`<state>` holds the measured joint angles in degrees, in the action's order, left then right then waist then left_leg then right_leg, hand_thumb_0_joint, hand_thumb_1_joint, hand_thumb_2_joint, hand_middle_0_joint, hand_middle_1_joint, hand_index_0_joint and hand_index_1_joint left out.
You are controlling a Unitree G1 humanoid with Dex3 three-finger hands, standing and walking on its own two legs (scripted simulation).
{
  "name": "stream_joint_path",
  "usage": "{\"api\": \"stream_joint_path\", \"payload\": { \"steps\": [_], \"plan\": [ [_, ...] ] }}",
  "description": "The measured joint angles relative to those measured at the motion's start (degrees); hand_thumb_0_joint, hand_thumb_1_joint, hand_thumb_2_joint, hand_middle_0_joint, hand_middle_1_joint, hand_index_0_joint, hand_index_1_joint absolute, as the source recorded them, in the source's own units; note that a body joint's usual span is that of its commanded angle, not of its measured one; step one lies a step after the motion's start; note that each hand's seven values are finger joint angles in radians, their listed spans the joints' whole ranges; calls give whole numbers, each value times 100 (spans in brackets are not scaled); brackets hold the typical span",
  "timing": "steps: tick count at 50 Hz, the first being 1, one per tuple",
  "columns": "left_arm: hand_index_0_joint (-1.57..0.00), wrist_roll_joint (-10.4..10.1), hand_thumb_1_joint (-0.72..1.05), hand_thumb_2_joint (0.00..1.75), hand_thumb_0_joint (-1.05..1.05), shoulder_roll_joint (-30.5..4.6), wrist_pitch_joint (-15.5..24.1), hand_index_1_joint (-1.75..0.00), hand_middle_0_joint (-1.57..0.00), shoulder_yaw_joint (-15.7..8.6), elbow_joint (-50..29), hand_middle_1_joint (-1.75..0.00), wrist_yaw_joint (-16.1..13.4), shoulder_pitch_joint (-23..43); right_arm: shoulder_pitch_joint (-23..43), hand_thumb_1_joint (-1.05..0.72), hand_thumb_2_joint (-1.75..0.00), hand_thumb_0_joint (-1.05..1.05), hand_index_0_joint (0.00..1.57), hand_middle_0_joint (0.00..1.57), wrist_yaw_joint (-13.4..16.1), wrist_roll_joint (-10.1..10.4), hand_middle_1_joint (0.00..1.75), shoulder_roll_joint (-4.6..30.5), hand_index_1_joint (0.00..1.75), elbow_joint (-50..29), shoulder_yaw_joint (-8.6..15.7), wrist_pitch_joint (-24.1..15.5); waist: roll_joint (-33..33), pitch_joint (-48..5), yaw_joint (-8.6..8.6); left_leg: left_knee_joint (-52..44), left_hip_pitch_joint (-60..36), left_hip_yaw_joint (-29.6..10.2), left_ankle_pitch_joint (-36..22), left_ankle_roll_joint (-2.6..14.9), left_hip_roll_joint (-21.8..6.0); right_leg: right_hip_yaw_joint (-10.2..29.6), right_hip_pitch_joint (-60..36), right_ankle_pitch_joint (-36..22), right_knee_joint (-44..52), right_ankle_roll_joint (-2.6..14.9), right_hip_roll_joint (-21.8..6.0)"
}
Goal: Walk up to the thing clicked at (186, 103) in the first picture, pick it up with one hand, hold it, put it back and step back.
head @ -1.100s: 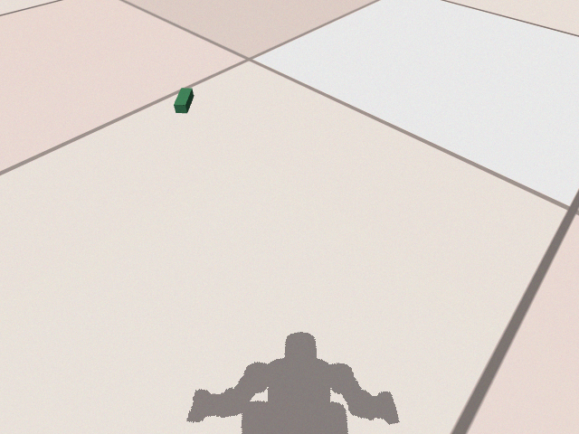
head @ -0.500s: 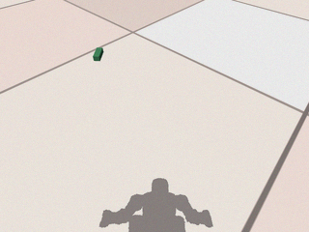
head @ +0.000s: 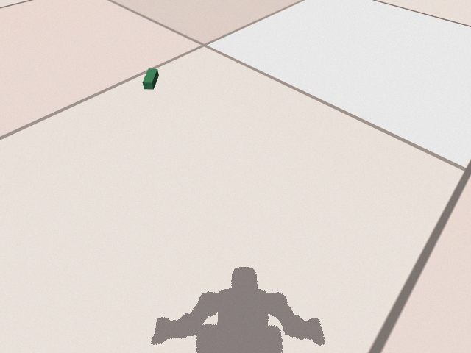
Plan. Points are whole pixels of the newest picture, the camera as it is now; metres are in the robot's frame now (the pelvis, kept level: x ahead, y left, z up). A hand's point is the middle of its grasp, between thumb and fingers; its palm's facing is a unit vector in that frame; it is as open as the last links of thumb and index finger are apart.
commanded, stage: stand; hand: left
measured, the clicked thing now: (150, 78) +2.08 +0.66 -0.75
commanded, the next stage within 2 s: walk up in 0.02 s
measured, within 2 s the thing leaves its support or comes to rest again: neither
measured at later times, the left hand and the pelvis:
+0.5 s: hand (28, 330) +0.19 +0.41 -0.17, palm faces +0.32 -0.91 -0.28, open 7.4 cm; pelvis +0.14 +0.10 -0.03, yaw +20 degrees
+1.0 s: hand (58, 225) +0.40 +0.42 -0.11, palm faces +0.64 -0.65 -0.41, open 7.3 cm; pelvis +0.50 +0.12 -0.02, yaw +43 degrees
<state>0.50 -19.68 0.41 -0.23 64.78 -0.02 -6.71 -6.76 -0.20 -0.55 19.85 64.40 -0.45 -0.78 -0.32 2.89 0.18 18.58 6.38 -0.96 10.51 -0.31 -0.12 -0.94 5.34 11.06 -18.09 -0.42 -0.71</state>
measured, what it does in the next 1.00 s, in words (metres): walks ahead, turning left: left foot, then right foot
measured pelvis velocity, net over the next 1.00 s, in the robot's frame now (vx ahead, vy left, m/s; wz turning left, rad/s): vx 0.50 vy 0.12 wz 0.74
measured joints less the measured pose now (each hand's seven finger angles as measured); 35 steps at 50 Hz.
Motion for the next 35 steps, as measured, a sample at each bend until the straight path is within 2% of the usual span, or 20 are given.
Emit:
{"api": "stream_joint_path", "payload": {
  "steps": [1, 3, 5, 7, 9, 11, 14, 16, 18, 19, 20, 22, 24, 26, 29, 32, 35],
  "plan": [
    [-20, -3, 91, 90, 0, -1, 2, -30, -20, 2, 1, -30, -2, -1, 4, -90, -90, 1, 21, 20, 0, 1, 30, -1, 30, -1, 0, -2, 2, -1, -1, -1, -4, -1, 3, 0, 1, -1, -4, 4, 0, -1, -1],
    [-20, 59, 91, 90, 0, -21, 18, -30, -20, -151, -154, -30, 176, 20, -180, -90, -90, 1, 20, 20, -157, -4, 30, 40, 30, -160, 116, -6, -42, -66, -42, 422, 259, -213, 340, 63, 18, -227, 98, 480, -270, 70, -9],
    [-20, 107, 91, 90, 0, -109, 119, -30, -21, -287, -446, -30, 304, 51, -422, -90, -90, 1, 20, 21, -283, -68, 30, 102, 30, -231, 153, 41, -2, -164, -56, 1266, 797, -90, 722, 68, -20, -617, 33, 476, -240, 94, -99],
    [-21, 114, 91, 90, 0, -250, 199, -30, -21, -389, -743, -30, 353, 64, -529, -90, -90, 1, 21, 21, -398, -142, 30, 139, 30, -219, 199, 139, 195, -218, 115, 2308, 1435, 305, 935, 23, -99, -840, -64, 336, -164, 100, -261],
    [-21, 134, 90, 90, 0, -386, 233, -30, -21, -458, -901, -30, 381, 7, -482, -90, -90, 1, 21, 21, -536, -150, 30, 257, 30, -257, 280, 167, 319, -230, 276, 2835, 1885, 459, 970, 4, -258, -933, -215, 434, -80, 92, -365],
    [-21, 175, 90, 90, 0, -541, 219, -30, -21, -506, -901, -30, 424, -49, -398, -90, -90, 1, 21, 21, -655, -111, 30, 422, 30, -390, 380, 141, 379, -229, 286, 2919, 2173, 501, 873, 2, -468, -1116, -450, 526, 4, 57, -471],
    [-21, 211, 90, 90, 0, -798, 119, -30, -21, -577, -815, -30, 507, -78, -347, -90, -90, 1, 21, 21, -750, -41, 30, 666, 30, -608, 499, 89, 459, -289, 195, 2405, 2215, 605, 516, -34, -735, -1403, -798, 874, -180, -29, -629],
    [-20, 228, 90, 90, 1, -943, 58, -30, -21, -627, -771, -30, 544, -105, -374, -90, -90, 1, 21, 20, -748, -27, 30, 813, 30, -704, 572, 45, 515, -414, 189, 2002, 1973, 762, 188, -51, -802, -1507, -921, 1323, -609, -38, -777],
    [-20, 245, 90, 90, 1, -1030, -1, -30, -21, -662, -743, -30, 552, -145, -432, -90, -90, 1, 20, 20, -681, -35, 30, 978, 30, -772, 653, -16, 528, -612, 183, 1948, 1703, 873, 152, 13, -729, -1518, -898, 1884, -1294, 47, -967],
    [-20, 248, 91, 90, 1, -1101, -36, -30, -21, -680, -722, -30, 541, -127, -408, -90, -90, 1, 20, 20, -610, -38, 30, 957, 30, -787, 694, -54, 703, -625, 142, 2250, 1707, 945, 354, 71, -562, -1308, -770, 2105, -1858, 199, -1183],
    [-20, 238, 91, 90, 1, -1121, -85, -30, -20, -688, -710, -30, 533, -84, -407, -90, -90, 1, 20, 20, -550, -47, 30, 934, 30, -850, 710, -104, 812, -605, 93, 2545, 1725, 990, 608, 120, -439, -915, -479, 2179, -2687, 283, -1250],
    [-20, 197, 91, 90, 1, -1056, -154, -30, -20, -590, -770, -30, 562, 45, -521, -91, -90, 1, 20, 20, -463, 29, 30, 825, 29, -956, 664, -175, 795, -542, -28, 2697, 1647, 880, 875, 205, -353, -229, 290, 1975, -4160, 300, -782],
    [-19, 159, 91, 90, 1, -957, -90, -30, -20, -446, -871, -30, 634, 226, -670, -91, -90, 0, 20, 20, -402, 49, 30, 613, 29, -885, 521, -209, 820, -400, -42, 2214, 1277, 767, 766, 250, -267, 0, 1052, 1658, -4847, 241, -434],
    [-19, 80, 91, 90, 1, -824, -21, -30, -20, -360, -988, -30, 714, 374, -851, -90, -90, 0, 20, 20, -350, 60, 30, 428, 29, -806, 328, -248, 850, -262, -67, 1502, 827, 608, 504, 202, -155, 46, 1697, 1225, -4827, 148, -343],
    [-20, 40, 91, 90, 1, -621, -26, -30, -20, -280, -1215, -30, 826, 446, -1110, -90, -90, 1, 21, 21, -305, 87, 30, 292, 30, -694, 165, -319, 756, -172, -123, 660, 315, 271, 262, 181, -62, 165, 2430, 622, -4357, -13, -383],
    [-20, 84, 91, 90, 1, -554, -99, -30, -20, -266, -1371, -30, 907, 359, -1274, -90, -90, 1, 21, 21, -251, 72, 30, 238, 30, -604, 134, -361, 636, -194, -96, 181, -42, -17, 247, 142, -68, 363, 2908, 160, -3931, -168, -436],
    [-20, 148, 91, 90, 0, -662, -192, -30, -21, -344, -1396, -30, 938, 237, -1389, -90, -90, 1, 21, 21, -214, 78, 30, 219, 30, -614, 169, -424, 608, -300, -78, -114, -315, -290, 364, 83, -89, 497, 3116, -166, -3482, -273, -487]
  ]
}}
